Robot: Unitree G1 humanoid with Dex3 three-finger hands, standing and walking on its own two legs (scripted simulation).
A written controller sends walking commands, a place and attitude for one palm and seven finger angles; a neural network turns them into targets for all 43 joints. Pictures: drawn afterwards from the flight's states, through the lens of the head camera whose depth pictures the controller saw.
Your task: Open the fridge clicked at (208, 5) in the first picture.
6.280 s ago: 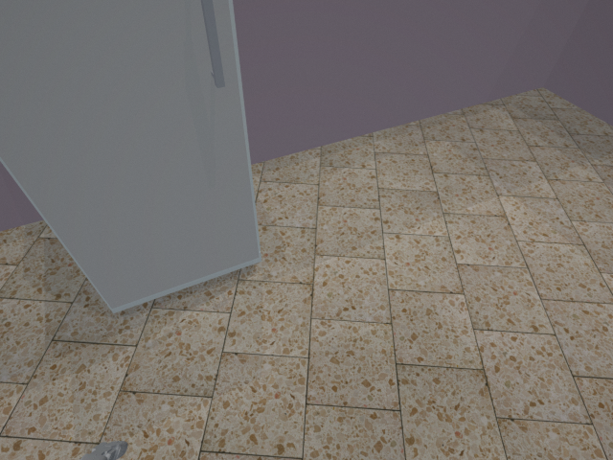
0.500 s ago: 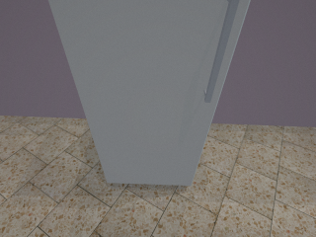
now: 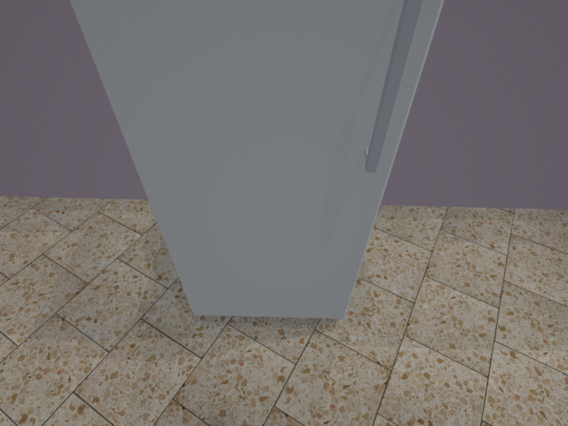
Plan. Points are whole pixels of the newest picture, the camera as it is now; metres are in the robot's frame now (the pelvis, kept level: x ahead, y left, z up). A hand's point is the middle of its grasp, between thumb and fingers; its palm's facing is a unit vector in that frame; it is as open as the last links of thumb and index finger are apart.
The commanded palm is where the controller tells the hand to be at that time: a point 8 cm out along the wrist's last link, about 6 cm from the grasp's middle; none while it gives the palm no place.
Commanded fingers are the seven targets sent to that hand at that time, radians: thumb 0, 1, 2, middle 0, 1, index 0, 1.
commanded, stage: look again from close up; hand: right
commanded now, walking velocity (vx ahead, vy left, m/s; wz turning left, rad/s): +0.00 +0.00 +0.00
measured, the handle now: (387, 86) +0.58 -0.13 +0.21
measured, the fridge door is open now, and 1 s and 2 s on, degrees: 0 0 0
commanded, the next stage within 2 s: shuffle to correct the standing spot in 1.38 s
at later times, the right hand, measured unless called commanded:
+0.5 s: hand out of the picture +0.05 -0.22 -0.16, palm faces +0.00 +0.96 -0.29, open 7.4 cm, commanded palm none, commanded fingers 0.00 -0.90 -0.90 0.20 0.30 0.20 0.30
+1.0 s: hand out of the picture +0.07 -0.22 -0.16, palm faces -0.01 +0.95 -0.30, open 7.4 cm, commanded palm none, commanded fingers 0.00 -0.90 -0.90 0.20 0.30 0.20 0.30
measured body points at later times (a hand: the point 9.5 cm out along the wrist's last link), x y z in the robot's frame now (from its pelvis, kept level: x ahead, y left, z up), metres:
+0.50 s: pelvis +0.01 +0.00 +0.00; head +0.01 +0.00 +0.45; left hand +0.06 +0.27 -0.15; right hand +0.05 -0.27 -0.14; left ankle +0.06 +0.14 -0.74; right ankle +0.01 -0.11 -0.74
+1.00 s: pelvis +0.02 +0.01 +0.00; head +0.02 +0.01 +0.45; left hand +0.07 +0.29 -0.14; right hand +0.07 -0.27 -0.14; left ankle +0.06 +0.14 -0.74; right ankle +0.01 -0.11 -0.74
